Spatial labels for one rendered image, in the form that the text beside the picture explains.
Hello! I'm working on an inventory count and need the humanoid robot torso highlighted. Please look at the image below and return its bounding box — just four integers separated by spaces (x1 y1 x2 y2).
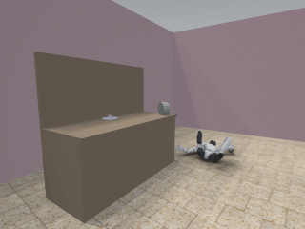
202 143 217 159

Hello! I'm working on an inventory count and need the right robot upper arm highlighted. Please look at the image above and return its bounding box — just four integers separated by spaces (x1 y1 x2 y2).
193 142 206 152

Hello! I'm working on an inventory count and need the lid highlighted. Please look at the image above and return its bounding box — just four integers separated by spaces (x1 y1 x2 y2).
101 116 118 120

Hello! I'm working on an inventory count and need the pot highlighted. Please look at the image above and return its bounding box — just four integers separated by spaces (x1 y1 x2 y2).
157 102 171 115

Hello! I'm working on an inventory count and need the right robot thigh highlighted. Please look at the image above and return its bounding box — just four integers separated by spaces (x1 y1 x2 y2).
196 133 204 156

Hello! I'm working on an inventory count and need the table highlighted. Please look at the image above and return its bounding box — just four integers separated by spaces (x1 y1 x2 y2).
33 52 177 223

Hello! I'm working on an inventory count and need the right robot hand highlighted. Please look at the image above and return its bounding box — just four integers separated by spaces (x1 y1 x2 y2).
175 144 184 152

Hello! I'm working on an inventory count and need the robot right forearm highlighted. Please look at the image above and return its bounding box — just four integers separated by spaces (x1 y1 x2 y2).
183 148 193 153

